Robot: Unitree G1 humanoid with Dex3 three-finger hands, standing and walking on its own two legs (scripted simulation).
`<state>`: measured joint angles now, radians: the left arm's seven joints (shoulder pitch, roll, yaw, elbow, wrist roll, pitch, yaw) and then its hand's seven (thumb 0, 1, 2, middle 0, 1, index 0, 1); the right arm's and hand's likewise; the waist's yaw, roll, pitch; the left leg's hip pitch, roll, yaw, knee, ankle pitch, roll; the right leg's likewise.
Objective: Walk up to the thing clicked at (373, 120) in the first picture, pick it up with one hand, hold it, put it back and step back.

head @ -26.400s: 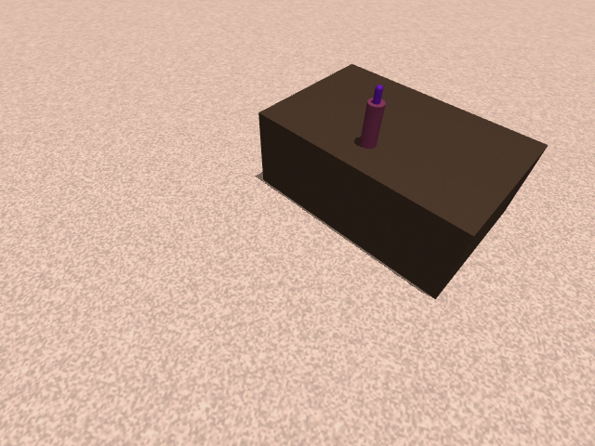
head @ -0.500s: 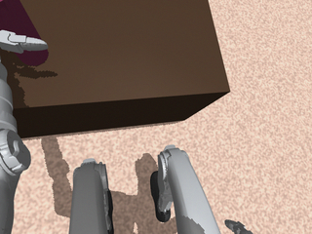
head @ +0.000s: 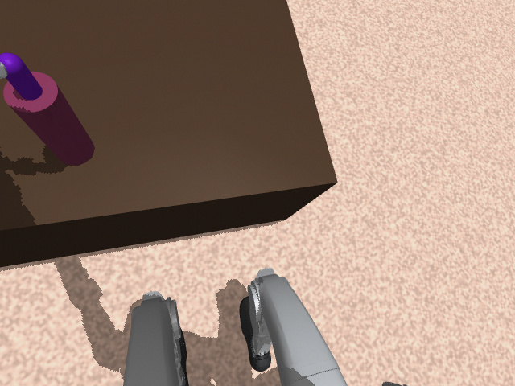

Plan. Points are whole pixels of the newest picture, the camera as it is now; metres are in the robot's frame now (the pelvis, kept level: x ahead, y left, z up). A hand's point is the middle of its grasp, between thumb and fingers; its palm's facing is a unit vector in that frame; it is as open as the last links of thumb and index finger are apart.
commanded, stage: home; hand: left
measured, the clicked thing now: (48, 114) +0.55 +0.23 -0.08
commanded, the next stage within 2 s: none
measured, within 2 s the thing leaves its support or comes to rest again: neither
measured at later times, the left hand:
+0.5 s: hand out of the picture +0.45 +0.29 +0.06, palm faces +0.20 -0.91 -0.37, open 17.3 cm
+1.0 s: hand (42, 351) +0.23 +0.18 +0.06, palm faces +0.19 -0.95 -0.23, open 17.3 cm
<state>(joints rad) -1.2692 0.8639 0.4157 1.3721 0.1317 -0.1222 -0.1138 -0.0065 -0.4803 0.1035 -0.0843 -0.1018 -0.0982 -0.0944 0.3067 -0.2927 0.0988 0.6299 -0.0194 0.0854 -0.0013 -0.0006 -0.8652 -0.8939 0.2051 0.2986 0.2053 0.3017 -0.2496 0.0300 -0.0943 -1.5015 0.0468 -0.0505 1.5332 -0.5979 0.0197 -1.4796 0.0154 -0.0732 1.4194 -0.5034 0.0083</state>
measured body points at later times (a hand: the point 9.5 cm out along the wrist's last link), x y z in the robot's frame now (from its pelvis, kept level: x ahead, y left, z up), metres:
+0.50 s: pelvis +0.04 +0.01 +0.11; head +0.15 +0.04 +0.55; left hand +0.43 +0.34 +0.09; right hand +0.06 -0.25 +0.01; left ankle +0.04 +0.11 -0.56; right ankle +0.07 -0.13 -0.56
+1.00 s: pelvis +0.06 -0.02 +0.15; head +0.09 -0.01 +0.60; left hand +0.22 +0.23 +0.08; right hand +0.25 -0.24 +0.06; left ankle +0.04 +0.11 -0.56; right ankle +0.07 -0.13 -0.56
